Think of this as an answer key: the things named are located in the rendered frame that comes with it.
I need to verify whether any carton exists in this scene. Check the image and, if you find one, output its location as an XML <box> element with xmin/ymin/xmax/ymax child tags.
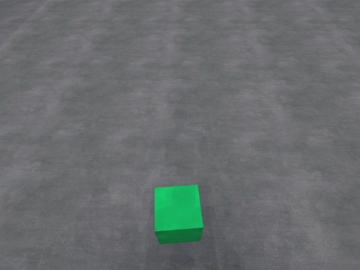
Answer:
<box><xmin>155</xmin><ymin>184</ymin><xmax>203</xmax><ymax>244</ymax></box>

